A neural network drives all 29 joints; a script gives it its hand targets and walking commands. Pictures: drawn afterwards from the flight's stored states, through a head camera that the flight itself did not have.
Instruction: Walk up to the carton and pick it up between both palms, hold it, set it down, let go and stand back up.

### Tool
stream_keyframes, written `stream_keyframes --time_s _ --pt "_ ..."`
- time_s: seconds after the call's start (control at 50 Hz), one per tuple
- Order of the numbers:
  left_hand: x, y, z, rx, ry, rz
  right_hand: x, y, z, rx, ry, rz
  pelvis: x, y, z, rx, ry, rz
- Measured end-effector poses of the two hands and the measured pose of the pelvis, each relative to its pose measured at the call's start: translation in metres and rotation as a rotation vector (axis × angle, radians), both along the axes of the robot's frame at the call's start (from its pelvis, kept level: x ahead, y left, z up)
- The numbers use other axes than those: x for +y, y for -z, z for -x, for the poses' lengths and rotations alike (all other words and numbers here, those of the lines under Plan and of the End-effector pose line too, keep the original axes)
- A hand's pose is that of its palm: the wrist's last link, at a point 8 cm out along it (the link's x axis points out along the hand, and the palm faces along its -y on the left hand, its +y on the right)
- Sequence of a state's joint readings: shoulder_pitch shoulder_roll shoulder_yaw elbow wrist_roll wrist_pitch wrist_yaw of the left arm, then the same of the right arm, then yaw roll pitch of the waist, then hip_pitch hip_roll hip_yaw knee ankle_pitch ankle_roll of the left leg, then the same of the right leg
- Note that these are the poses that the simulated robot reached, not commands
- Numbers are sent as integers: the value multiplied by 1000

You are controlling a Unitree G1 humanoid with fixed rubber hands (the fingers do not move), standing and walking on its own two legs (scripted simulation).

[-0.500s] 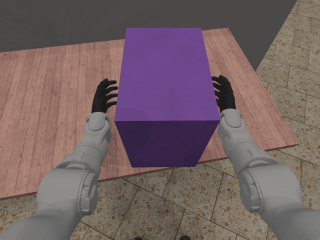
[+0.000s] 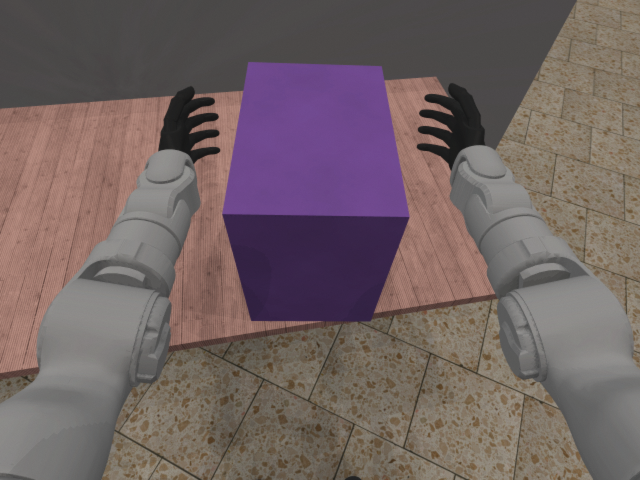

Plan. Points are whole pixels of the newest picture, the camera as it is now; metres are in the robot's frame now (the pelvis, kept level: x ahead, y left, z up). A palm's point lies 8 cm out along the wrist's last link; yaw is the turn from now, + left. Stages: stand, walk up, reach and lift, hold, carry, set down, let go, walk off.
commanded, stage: set down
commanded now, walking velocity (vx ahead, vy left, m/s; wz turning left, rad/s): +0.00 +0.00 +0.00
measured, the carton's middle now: (313, 199) +0.49 +0.02 +0.03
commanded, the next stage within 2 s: none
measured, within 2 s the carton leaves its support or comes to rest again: neither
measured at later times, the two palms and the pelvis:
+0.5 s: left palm (152, 98) +0.47 +0.19 +0.21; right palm (485, 99) +0.48 -0.16 +0.22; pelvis +0.01 +0.00 +0.01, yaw +1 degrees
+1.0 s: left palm (148, 200) +0.40 +0.21 +0.13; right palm (473, 194) +0.41 -0.16 +0.13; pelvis +0.01 +0.00 +0.02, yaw +1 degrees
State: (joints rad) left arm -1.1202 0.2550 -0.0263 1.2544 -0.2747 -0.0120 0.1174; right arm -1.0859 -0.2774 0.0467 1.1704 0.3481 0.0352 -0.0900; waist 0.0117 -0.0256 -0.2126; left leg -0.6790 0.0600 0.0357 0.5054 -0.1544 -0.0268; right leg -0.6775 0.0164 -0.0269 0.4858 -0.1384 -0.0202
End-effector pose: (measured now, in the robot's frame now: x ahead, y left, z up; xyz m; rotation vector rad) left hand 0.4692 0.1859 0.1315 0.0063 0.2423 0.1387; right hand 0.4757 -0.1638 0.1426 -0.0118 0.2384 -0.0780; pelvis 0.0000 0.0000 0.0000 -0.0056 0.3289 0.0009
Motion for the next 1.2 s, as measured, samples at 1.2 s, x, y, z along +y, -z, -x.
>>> stream_keyframes --time_s 1.2 --pt "18 25 92 48 31 19 -5 32 91 -10 23 -22 4 -17 -13 -314 -6 -2"
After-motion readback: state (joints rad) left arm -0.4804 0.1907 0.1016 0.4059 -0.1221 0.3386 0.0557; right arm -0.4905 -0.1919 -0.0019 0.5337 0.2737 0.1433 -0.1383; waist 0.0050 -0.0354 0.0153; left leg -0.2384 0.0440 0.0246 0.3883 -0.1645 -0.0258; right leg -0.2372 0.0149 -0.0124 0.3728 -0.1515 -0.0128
